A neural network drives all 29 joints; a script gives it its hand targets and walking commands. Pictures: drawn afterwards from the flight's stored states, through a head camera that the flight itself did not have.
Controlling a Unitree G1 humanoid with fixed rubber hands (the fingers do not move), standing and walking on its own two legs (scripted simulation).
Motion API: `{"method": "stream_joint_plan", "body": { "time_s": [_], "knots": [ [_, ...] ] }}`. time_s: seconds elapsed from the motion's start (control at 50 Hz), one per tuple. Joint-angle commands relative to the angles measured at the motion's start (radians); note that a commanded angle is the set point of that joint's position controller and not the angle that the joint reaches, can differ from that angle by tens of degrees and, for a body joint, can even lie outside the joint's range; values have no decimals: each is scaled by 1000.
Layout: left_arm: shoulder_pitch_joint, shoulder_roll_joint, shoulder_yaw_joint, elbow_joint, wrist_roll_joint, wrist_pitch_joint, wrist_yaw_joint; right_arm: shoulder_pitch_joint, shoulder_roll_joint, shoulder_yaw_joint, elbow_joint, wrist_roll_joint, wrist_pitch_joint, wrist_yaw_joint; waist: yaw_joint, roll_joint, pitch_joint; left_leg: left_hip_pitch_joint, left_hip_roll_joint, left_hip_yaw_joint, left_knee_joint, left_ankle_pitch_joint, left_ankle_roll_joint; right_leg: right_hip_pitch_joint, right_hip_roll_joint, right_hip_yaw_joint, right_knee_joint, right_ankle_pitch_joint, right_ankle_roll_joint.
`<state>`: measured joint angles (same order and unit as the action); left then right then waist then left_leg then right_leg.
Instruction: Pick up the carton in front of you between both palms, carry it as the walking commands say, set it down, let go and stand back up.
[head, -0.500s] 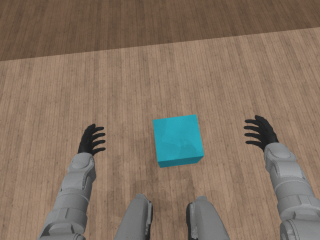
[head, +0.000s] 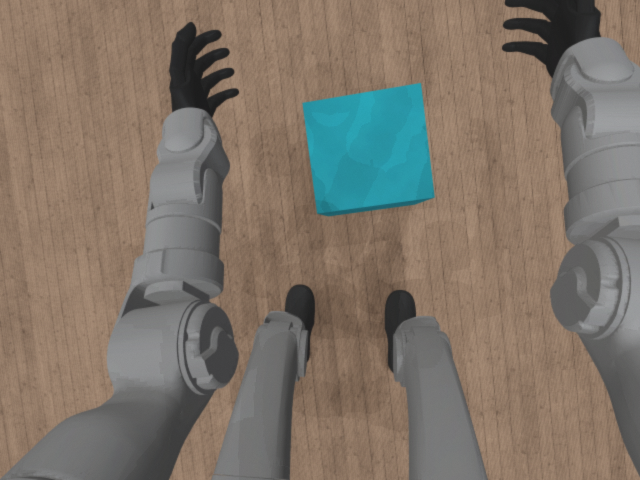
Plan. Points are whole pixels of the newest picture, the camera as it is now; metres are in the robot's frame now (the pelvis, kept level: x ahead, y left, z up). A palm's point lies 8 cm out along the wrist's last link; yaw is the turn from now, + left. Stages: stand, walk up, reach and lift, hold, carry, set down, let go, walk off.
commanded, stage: reach and lift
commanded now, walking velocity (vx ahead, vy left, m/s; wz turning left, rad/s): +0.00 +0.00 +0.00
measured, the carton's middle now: (366, 161) +0.51 -0.02 -0.52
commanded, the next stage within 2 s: none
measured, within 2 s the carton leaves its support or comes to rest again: leaves its support in 1.66 s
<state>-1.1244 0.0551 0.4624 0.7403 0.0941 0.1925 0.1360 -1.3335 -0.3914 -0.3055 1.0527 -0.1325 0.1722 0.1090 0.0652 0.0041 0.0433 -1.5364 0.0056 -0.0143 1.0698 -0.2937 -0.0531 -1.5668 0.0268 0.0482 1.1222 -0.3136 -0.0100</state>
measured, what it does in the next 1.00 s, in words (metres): lowers itself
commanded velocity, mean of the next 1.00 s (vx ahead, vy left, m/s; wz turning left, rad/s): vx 0.00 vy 0.00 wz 0.00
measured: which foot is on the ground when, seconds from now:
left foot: down 0.00-1.00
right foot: down 0.00-1.00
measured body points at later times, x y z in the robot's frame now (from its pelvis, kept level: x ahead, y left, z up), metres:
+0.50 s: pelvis -0.02 +0.01 -0.19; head +0.34 -0.01 +0.07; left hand +0.50 +0.19 -0.36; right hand +0.54 -0.20 -0.36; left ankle +0.08 +0.15 -0.61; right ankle +0.08 -0.11 -0.61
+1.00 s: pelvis -0.03 +0.01 -0.28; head +0.35 -0.01 -0.05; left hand +0.51 +0.18 -0.46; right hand +0.55 -0.18 -0.47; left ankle +0.08 +0.15 -0.61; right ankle +0.07 -0.11 -0.61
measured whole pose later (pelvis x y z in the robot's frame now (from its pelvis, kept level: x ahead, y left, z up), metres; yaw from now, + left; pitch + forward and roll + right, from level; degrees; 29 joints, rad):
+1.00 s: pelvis -0.03 +0.01 -0.28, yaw +3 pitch +37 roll +4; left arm -1.44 0.25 0.18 1.07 -0.23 0.04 0.18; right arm -1.57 -0.50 0.04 1.22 0.22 0.05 -0.04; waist 0.03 0.04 0.40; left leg -2.24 -0.06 -0.03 2.17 -0.57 -0.09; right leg -2.27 0.02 0.06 2.22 -0.60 0.00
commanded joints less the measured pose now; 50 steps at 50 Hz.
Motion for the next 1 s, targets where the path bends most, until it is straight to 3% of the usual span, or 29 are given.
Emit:
{"method": "stream_joint_plan", "body": {
  "time_s": [0.0,0.1,0.2,0.32,0.44,0.54,0.62,0.7,0.82,0.98],
  "knots": [
    [-114,76,30,-99,26,-62,-14,-199,-60,-31,-110,-24,-47,-10,7,-145,-1054,288,-98,109,10,277,-19,709,37,-24,-12,480,36],
    [-41,53,33,-39,32,-117,-25,-91,-5,-42,-81,-21,-83,-36,-10,-127,-999,58,-97,97,151,294,-27,543,27,5,139,598,35],
    [-49,72,-17,-13,-15,-142,-14,-65,-35,-8,-88,27,-109,-68,-28,-88,-1035,-12,-95,86,339,311,-37,296,30,-6,303,509,39],
    [-140,147,-145,-46,-147,-137,31,-172,-154,119,-146,173,-120,-101,-32,-92,-1234,61,-91,90,552,351,-40,195,27,-42,501,421,48],
    [-282,207,-213,-55,-246,-98,68,-329,-230,216,-148,273,-89,-112,-24,-128,-1276,26,-81,109,686,180,-34,140,14,-73,632,208,49],
    [-406,230,-210,48,-257,-72,71,-431,-242,251,-21,293,-63,-105,-20,-123,-1068,-72,-65,118,754,-26,-30,-6,-11,-70,685,-30,41],
    [-477,239,-196,152,-244,-85,58,-482,-247,255,75,280,-72,-100,-24,-94,-930,-105,-56,114,815,-83,-30,-109,-25,-55,732,-109,32],
    [-533,264,-194,219,-242,-111,47,-534,-258,270,126,281,-94,-104,-21,-83,-867,-131,-50,109,880,-59,-31,-136,-35,-34,792,-90,28],
    [-594,299,-236,207,-274,-154,50,-595,-271,301,77,331,-134,-129,-29,-65,-911,-136,-56,111,962,61,-27,-69,-31,-15,871,47,25],
    [-497,274,-289,240,-325,-171,45,-493,-211,335,62,356,-143,-155,-42,-86,-1011,-126,-72,118,996,169,-21,42,-18,-28,913,207,38]
  ]
}}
